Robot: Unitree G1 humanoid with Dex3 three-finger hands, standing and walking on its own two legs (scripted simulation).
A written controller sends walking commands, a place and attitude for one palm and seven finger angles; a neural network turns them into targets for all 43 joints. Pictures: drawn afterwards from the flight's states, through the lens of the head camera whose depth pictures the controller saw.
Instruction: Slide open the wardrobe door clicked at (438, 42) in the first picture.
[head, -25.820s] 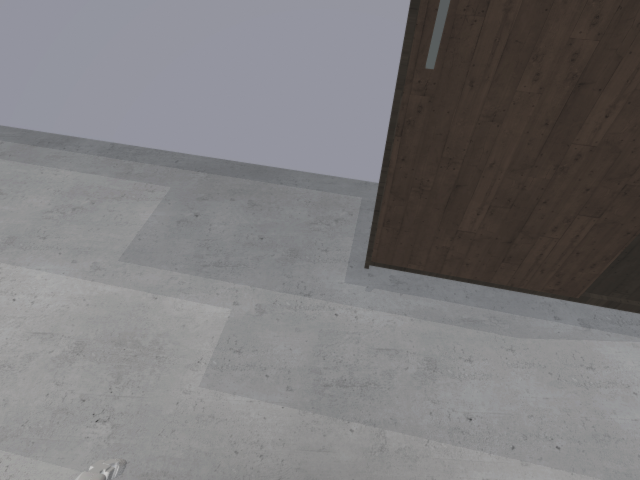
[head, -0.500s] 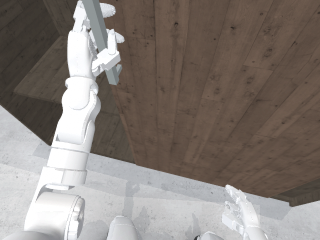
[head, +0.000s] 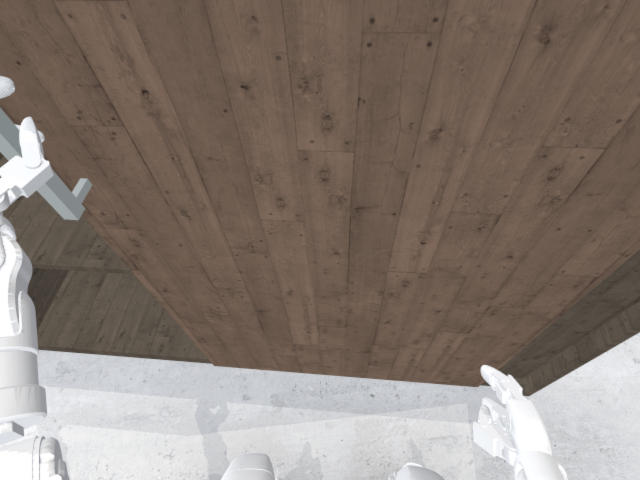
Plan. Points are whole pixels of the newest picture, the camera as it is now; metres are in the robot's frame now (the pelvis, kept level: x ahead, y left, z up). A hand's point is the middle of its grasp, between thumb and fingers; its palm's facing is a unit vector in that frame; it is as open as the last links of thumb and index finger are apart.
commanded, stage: stop walking and hold the door there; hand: left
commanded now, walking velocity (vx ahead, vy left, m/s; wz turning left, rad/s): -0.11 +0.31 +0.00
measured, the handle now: out of the picture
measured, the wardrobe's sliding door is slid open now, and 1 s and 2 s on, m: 0.61 0.61 0.61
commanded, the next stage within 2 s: none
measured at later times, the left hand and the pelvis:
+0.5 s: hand (32, 159) +0.36 +0.32 +0.21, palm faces +0.51 -0.83 -0.23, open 6.4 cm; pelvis -0.06 +0.01 +0.02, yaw -7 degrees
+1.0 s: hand (29, 157) +0.36 +0.32 +0.21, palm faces +0.49 -0.85 -0.20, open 6.2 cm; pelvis -0.10 +0.02 +0.02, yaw -8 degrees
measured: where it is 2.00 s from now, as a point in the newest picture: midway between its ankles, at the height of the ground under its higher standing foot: outside the picture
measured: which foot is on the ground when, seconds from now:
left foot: up 0.00-0.20, down 0.22-1.00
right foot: down 0.00-0.24, up 0.26-0.48, down 0.50-1.00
